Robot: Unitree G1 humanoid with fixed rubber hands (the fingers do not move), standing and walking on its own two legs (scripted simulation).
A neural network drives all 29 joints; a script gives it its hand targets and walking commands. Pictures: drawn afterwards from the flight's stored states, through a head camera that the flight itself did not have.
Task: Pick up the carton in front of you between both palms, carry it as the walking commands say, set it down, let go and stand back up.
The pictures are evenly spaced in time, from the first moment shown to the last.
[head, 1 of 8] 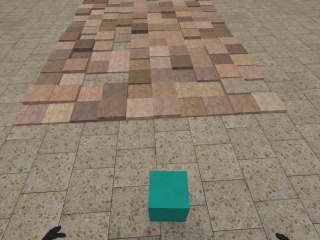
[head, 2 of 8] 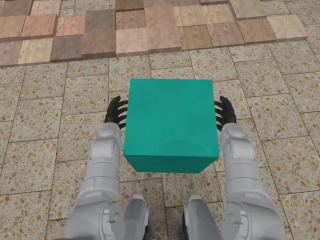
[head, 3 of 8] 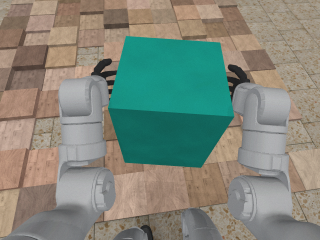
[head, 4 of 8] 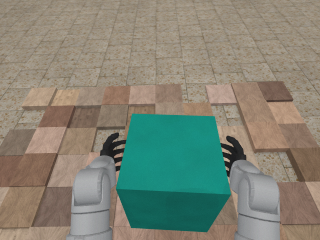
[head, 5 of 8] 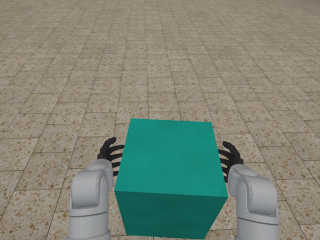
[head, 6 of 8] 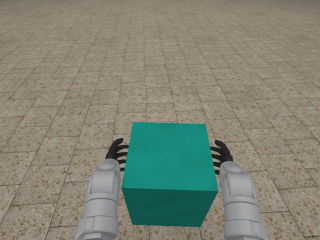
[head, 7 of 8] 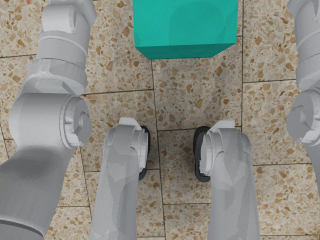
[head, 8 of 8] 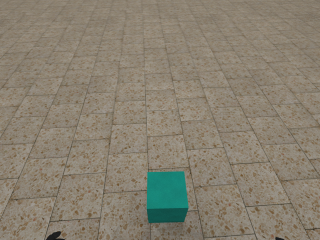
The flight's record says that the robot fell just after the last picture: no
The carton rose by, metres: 0.81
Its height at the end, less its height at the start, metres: +0.00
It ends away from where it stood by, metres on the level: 7.09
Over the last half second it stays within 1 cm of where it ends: yes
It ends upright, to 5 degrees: yes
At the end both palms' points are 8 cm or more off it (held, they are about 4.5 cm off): yes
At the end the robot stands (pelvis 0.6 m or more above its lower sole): yes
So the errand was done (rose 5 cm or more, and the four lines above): yes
